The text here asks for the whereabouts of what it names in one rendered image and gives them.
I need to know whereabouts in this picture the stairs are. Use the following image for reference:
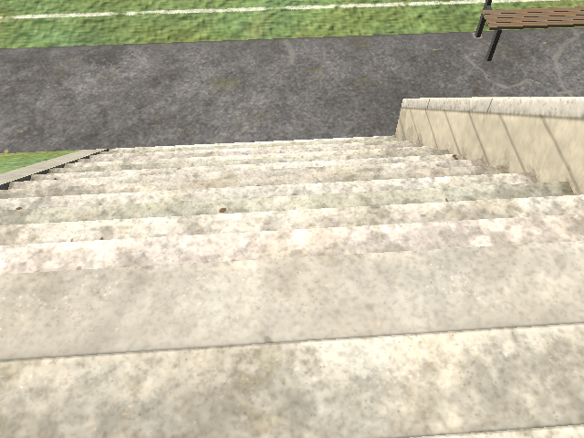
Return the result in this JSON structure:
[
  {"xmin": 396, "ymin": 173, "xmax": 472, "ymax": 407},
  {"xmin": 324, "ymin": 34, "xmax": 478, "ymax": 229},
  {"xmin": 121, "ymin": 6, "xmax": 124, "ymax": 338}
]
[{"xmin": 0, "ymin": 135, "xmax": 584, "ymax": 275}]

